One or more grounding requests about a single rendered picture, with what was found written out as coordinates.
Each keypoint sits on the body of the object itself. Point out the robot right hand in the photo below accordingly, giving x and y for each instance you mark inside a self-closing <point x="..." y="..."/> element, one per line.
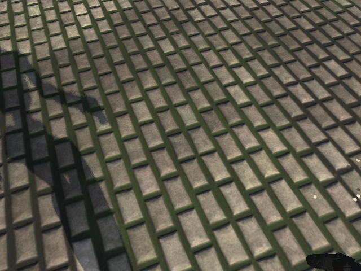
<point x="333" y="262"/>

